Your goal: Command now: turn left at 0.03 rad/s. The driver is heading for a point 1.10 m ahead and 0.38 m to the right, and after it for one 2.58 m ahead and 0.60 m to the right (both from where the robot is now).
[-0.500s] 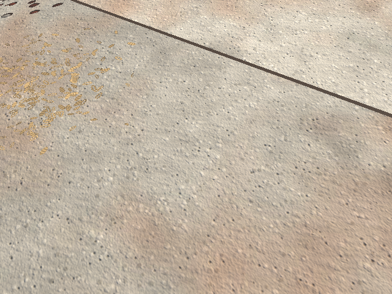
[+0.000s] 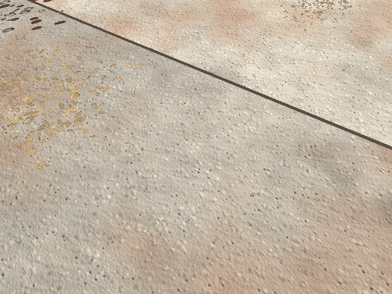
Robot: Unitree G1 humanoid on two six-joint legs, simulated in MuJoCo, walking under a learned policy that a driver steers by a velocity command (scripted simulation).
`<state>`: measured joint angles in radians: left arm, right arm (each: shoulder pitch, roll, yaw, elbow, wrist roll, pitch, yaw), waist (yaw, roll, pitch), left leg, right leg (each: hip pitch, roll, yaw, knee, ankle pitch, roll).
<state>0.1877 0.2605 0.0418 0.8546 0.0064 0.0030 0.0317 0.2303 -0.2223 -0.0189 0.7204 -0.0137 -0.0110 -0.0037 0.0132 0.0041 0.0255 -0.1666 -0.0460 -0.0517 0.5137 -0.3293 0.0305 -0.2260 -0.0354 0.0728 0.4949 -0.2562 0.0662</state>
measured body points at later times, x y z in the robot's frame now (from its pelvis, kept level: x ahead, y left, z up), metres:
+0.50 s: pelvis +0.00 +0.00 +0.00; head +0.01 +0.00 +0.45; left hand +0.06 +0.26 -0.14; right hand +0.07 -0.26 -0.13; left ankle -0.03 +0.10 -0.74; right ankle +0.01 -0.16 -0.74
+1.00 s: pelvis +0.05 -0.06 +0.00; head +0.05 -0.08 +0.45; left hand +0.14 +0.22 -0.12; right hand +0.04 -0.33 -0.15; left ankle -0.04 +0.10 -0.73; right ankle +0.06 -0.17 -0.73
